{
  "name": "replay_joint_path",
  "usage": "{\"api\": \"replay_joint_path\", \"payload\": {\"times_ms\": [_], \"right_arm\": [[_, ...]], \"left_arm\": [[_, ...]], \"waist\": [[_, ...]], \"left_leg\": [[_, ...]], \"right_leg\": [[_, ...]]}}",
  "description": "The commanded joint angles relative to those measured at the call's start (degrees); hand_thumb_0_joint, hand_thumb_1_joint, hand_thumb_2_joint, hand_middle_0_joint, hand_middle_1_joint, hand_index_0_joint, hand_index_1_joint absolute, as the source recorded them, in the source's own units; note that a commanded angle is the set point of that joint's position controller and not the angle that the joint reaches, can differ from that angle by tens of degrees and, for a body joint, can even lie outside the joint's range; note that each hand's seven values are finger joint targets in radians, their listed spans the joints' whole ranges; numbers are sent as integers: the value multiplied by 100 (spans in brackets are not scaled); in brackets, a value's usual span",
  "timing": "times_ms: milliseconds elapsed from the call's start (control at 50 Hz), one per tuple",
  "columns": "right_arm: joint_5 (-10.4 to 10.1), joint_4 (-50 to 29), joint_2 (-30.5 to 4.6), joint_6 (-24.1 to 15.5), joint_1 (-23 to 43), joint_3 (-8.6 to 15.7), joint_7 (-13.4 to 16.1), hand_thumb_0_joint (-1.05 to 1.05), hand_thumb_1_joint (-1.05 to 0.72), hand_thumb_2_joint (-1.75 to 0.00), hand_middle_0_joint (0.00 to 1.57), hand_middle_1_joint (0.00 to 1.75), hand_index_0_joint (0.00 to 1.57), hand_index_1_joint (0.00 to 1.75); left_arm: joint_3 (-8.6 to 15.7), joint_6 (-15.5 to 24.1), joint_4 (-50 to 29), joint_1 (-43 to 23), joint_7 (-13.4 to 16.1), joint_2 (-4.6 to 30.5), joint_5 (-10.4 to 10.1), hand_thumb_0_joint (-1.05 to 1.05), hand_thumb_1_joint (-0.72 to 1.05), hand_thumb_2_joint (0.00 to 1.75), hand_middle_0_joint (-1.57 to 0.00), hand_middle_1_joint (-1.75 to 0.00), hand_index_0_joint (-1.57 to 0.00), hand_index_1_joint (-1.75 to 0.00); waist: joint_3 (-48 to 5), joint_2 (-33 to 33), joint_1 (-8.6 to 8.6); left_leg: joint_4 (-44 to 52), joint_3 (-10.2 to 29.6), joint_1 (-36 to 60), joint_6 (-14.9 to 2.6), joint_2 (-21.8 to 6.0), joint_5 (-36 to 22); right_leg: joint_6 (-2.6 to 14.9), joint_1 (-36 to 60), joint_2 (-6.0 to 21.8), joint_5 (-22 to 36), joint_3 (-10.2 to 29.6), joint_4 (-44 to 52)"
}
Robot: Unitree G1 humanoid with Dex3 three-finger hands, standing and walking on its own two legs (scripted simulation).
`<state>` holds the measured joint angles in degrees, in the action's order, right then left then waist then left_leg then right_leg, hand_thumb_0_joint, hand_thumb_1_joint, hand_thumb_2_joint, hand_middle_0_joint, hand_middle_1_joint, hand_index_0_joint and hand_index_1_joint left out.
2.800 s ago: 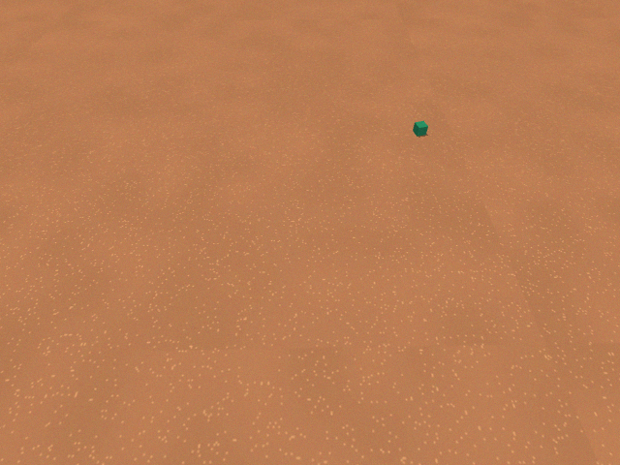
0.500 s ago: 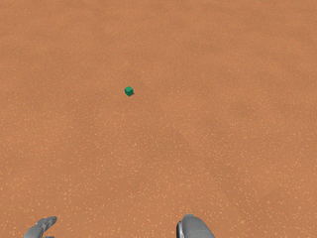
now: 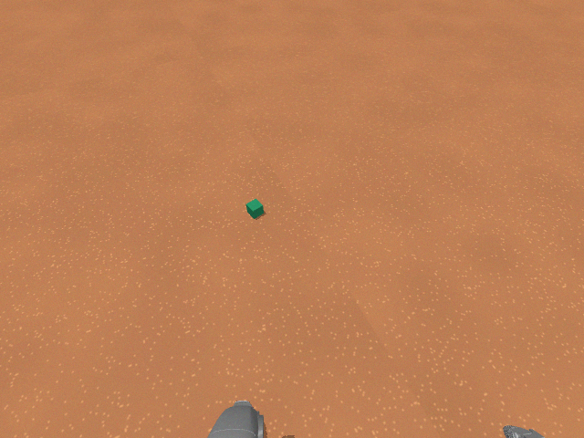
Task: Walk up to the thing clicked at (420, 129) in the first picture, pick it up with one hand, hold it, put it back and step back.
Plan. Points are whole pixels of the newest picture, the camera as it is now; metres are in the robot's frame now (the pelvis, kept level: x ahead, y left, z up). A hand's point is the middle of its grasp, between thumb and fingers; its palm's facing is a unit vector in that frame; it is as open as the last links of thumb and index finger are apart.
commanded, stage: walk up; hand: left
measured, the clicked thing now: (255, 208) +1.12 +0.24 -0.74
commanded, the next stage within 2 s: none
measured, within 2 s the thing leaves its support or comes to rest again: neither
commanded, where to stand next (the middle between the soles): +0.81 +0.02 m, yaw +1 degrees
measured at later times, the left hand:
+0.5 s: hand (143, 326) +0.31 +0.30 -0.14, palm faces -0.09 -0.93 -0.35, open 7.4 cm
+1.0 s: hand (168, 262) +0.44 +0.29 -0.13, palm faces +0.02 -0.92 -0.38, open 7.4 cm
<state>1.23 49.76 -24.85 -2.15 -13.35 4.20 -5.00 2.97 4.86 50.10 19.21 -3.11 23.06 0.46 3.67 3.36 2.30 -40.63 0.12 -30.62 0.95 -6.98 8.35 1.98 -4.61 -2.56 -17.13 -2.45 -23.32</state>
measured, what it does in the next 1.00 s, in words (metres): walks ahead: left foot, then right foot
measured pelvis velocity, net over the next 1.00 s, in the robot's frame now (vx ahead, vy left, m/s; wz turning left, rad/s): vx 0.40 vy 0.01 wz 0.02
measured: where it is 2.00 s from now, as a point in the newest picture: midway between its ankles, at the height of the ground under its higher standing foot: (303, 288)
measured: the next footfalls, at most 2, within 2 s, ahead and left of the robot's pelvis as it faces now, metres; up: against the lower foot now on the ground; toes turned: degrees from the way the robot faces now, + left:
left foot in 0.08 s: +0.21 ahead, +0.15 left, +0.00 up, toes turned +5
right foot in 0.58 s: +0.43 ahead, -0.12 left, +0.00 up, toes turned -5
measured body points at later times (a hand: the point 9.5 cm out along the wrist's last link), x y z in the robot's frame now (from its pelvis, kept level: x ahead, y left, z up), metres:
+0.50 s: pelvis +0.22 +0.03 +0.00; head +0.23 +0.03 +0.45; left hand +0.32 +0.35 -0.11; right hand +0.24 -0.29 -0.11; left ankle +0.17 +0.15 -0.74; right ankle +0.36 -0.13 -0.71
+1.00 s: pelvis +0.40 +0.01 +0.00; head +0.41 +0.01 +0.45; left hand +0.44 +0.33 -0.11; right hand +0.46 -0.32 -0.11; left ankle +0.52 +0.15 -0.71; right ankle +0.39 -0.11 -0.74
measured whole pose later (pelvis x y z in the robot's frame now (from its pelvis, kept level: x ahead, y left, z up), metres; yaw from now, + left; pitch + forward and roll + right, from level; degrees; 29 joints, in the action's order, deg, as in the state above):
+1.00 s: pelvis +0.40 +0.01 +0.00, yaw +1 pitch -3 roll -2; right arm 1.5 52.1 -24.7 -1.5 -17.7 4.2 -4.9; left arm 3.3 4.3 49.4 18.5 -2.7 23.3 0.8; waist 3.6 2.5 1.5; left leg -39.6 0.7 -27.5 0.6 -5.0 10.6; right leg 1.2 -7.1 0.6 -15.6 -6.3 -25.2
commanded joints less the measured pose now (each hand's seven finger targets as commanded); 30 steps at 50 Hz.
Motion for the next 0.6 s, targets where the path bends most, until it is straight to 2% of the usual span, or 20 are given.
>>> {"api": "replay_joint_path", "payload": {"times_ms": [0,20,40,60,80,100,120,140,160,200,220,240,280,360,420,460,500,540,560,580], "right_arm": [[-9,-518,-825,-317,449,265,22,0,-90,-90,20,30,20,30],[4,-481,-831,-341,395,276,36,0,-90,-90,20,30,20,30],[19,-357,-903,-357,21,315,64,0,-90,-90,20,30,20,30],[77,-162,-1125,-398,-582,392,122,0,-90,-90,20,30,20,30],[197,-27,-1498,-420,-1372,531,188,0,-90,-90,20,30,20,30],[211,-170,-1873,-454,-1466,610,258,0,-90,-90,20,30,20,30],[-17,-188,-1913,-417,-1366,644,260,0,-90,-90,20,30,20,30],[-106,-213,-1790,-380,-1178,623,284,0,-90,-90,20,30,20,30],[-153,-320,-1576,-372,-870,496,316,0,-90,-90,20,30,20,30],[-180,-408,-1259,-416,-535,308,342,0,-90,-90,20,30,20,30],[-197,-395,-1213,-446,-512,287,337,0,-90,-90,20,30,20,30],[-191,-431,-1234,-461,-420,291,330,0,-90,-90,20,30,20,30],[-155,-544,-1264,-472,-352,306,318,0,-90,-90,20,30,20,30],[-115,-513,-1359,-477,-516,344,294,0,-90,-90,20,30,20,30],[-122,-484,-1345,-447,-589,332,286,0,-90,-90,20,30,20,30],[-134,-507,-1318,-424,-525,317,288,0,-90,-90,20,30,20,30],[-132,-541,-1327,-378,-517,321,314,0,-90,-90,20,30,20,30],[-138,-597,-1195,-337,-558,271,335,0,-90,-90,20,30,20,30],[-141,-588,-898,-338,-841,158,329,0,-90,-90,20,30,20,30],[-138,-660,-603,-337,-1079,33,316,0,-90,-90,20,30,20,30]], "left_arm": [[457,204,-468,-166,81,1599,-2,0,90,90,-20,-30,-20,-30],[452,165,-440,-101,86,1606,-15,0,90,90,-20,-30,-20,-30],[435,148,-475,-122,99,1611,-23,0,90,90,-20,-30,-20,-30],[342,121,-505,61,119,1415,-30,0,90,90,-20,-30,-20,-30],[220,92,-569,256,141,1062,-67,0,90,90,-20,-30,-20,-30],[114,75,-616,503,147,650,-160,0,90,90,-20,-30,-20,-30],[279,8,-460,365,253,1371,-138,0,90,90,-20,-30,-20,-30],[244,23,-432,-5,269,1551,-53,0,90,90,-20,-30,-20,-30],[218,43,-405,-98,235,1532,-70,0,90,90,-20,-30,-20,-30],[235,18,-231,190,142,1344,-132,0,90,90,-20,-30,-20,-30],[247,-17,-191,243,107,1280,-136,0,90,90,-20,-30,-20,-30],[249,-63,-143,350,74,1240,-117,0,90,90,-20,-30,-20,-30],[239,-116,-156,234,3,1184,-80,0,90,90,-20,-30,-20,-30],[272,-128,-358,-514,-118,1130,8,0,90,90,-20,-30,-20,-30],[279,-64,-425,-925,-146,1039,18,0,90,90,-20,-30,-20,-30],[278,-27,-368,-932,-139,953,7,0,90,90,-20,-30,-20,-30],[296,-6,-291,-828,-106,959,4,0,90,90,-20,-30,-20,-30],[402,50,-70,-216,-32,1146,19,0,90,90,-20,-30,-20,-30],[507,101,63,274,31,1383,35,0,90,90,-20,-30,-20,-30],[655,130,56,752,100,1857,73,0,90,90,-20,-30,-20,-30]], "waist": [[-133,-989,40],[-165,-902,8],[-357,-659,-221],[-767,-49,-467],[-1239,871,-839],[-1463,1811,-734],[-1435,974,-791],[-881,558,-780],[-504,162,-632],[-216,247,-329],[-164,356,-283],[-163,471,-215],[27,579,-222],[306,482,-422],[290,403,-470],[142,365,-393],[-12,267,-316],[-490,-291,19],[-907,-982,213],[-1259,-2055,361]], "left_leg": [[822,-189,982,-195,81,-307],[1032,-352,1156,-233,232,-121],[1234,-464,1788,-309,390,-89],[1367,-511,2725,-466,565,221],[1661,519,3788,-777,-189,883],[1963,2988,4713,-1235,-1631,1070],[2296,3741,4704,-1791,-1970,1441],[2406,3402,3991,-1763,-1912,1192],[2484,2408,3251,-1508,-1575,434],[2446,1094,2555,-1032,-971,-795],[2464,813,2287,-1020,-833,-942],[2553,623,2091,-1071,-775,-659],[2823,500,1929,-1186,-767,135],[3113,499,2145,-1373,-780,854],[2785,297,2228,-1274,-743,93],[2395,109,2252,-1154,-686,-804],[2010,115,2185,-1098,-752,-1000],[831,-91,1907,-870,-488,-1163],[-345,-369,1468,-709,-90,-735],[-1741,-614,454,-501,475,881]], "right_leg": [[866,-563,1540,1054,792,547],[845,-461,1481,1355,733,267],[756,-590,1410,1790,627,-276],[605,-795,1031,2235,323,-1482],[359,-1691,716,1607,153,-3030],[52,-3206,-72,-1265,102,-4133],[177,-3615,145,-1394,504,-4599],[163,-3641,373,-1162,769,-4776],[98,-3272,447,-746,1006,-4652],[38,-2723,634,-239,893,-4055],[-15,-2532,629,-120,747,-3962],[-73,-2406,652,17,605,-3904],[-185,-2488,772,261,462,-3374],[-282,-2823,953,595,300,-2317],[-170,-2476,925,982,200,-1386],[-94,-2019,765,1192,56,-962],[-37,-1472,672,1189,-45,-816],[88,-200,460,1085,-70,-499],[225,713,619,688,197,-290],[492,1447,1803,-482,1969,66]]}}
